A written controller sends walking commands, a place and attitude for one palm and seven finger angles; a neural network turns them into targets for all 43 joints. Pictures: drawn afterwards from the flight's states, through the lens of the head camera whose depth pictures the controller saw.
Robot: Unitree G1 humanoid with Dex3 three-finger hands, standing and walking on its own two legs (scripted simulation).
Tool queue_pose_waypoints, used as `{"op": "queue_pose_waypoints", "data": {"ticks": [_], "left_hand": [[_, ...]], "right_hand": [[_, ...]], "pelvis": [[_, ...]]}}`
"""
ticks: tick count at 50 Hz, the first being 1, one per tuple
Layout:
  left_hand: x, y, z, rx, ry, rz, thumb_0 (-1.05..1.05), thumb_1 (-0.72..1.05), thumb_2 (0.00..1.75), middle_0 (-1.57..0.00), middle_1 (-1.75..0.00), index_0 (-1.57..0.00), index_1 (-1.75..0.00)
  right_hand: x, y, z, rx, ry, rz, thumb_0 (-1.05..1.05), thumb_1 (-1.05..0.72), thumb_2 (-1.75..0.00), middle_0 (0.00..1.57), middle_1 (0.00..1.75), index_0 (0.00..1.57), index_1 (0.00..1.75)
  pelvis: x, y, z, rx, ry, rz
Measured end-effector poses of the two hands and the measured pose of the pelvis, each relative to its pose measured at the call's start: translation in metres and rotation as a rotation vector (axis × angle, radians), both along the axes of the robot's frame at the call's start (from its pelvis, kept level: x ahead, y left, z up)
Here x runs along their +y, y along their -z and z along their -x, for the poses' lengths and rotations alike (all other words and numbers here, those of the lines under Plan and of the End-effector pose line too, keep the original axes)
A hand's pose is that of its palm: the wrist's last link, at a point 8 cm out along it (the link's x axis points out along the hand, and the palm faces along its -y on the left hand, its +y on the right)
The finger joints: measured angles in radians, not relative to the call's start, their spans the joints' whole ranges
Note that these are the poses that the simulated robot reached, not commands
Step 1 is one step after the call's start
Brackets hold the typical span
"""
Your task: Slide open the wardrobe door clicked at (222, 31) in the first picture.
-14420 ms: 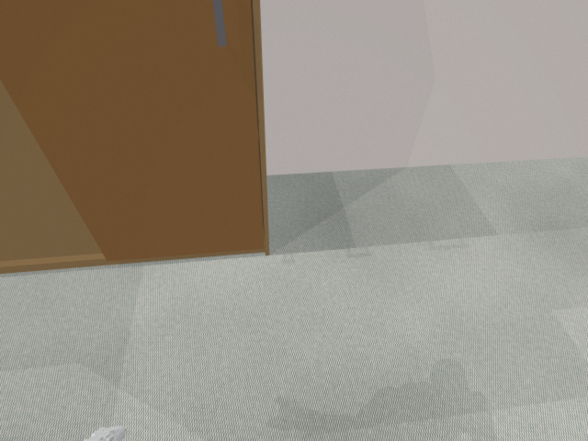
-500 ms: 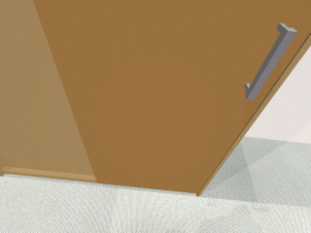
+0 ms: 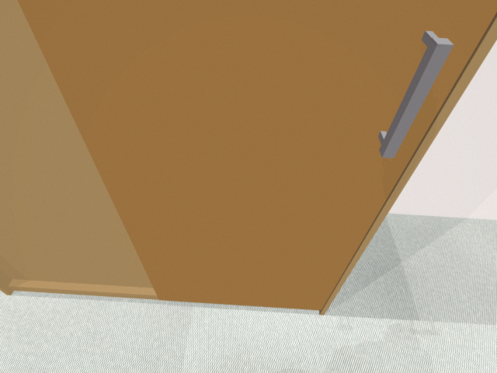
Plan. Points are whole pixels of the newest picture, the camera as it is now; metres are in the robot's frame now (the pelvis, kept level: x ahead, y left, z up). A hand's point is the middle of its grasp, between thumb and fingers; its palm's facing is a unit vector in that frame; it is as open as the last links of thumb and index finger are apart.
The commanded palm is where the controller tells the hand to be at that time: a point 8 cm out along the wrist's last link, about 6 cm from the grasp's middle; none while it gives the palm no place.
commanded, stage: look again from close up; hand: right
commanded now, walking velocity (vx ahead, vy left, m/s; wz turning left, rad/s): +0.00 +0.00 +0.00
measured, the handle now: (406, 99) +0.47 -0.21 +0.23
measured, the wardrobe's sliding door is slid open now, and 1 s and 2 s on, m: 0.00 0.00 0.00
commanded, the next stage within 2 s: raise the hand with hooked fingers in 0.74 s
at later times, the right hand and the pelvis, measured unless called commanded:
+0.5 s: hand out of the picture -0.01 -0.19 -0.17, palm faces +0.03 +0.98 -0.20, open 7.3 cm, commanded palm none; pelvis +0.00 -0.01 +0.00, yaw +0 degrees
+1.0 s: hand out of the picture +0.15 -0.23 -0.04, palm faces +0.27 +0.94 -0.19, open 7.3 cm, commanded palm +0.10 -0.25 -0.04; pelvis -0.02 -0.02 -0.01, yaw -1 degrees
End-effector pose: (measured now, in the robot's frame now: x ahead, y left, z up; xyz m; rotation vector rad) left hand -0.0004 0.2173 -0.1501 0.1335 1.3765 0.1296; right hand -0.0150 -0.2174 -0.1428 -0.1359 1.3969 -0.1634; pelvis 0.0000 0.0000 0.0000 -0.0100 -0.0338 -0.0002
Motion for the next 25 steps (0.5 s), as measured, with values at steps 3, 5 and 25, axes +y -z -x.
{"op": "queue_pose_waypoints", "data": {"ticks": [3,5,25], "left_hand": [[-0.003,0.000,0.002,0.003,-0.002,0.001,0.01,0.93,0.90,-0.20,-0.30,-0.20,-0.29],[-0.005,0.000,0.003,0.007,-0.003,0.003,0.01,0.93,0.90,-0.20,-0.30,-0.20,-0.29],[-0.021,-0.001,0.016,0.035,-0.013,0.016,0.00,0.92,0.90,-0.20,-0.30,-0.20,-0.29]], "right_hand": [[-0.005,0.000,-0.003,-0.007,-0.003,0.006,0.00,-0.91,-0.90,0.20,0.29,0.20,0.30],[-0.008,-0.001,-0.005,-0.011,-0.005,0.009,0.00,-0.91,-0.90,0.20,0.29,0.20,0.30],[-0.018,-0.001,-0.002,0.000,-0.008,0.005,0.00,-0.91,-0.90,0.20,0.29,0.20,0.30]], "pelvis": [[-0.002,0.000,0.000,-0.001,0.000,0.000],[-0.004,0.000,0.000,-0.001,0.000,0.000],[-0.014,-0.001,0.004,0.001,-0.002,0.000]]}}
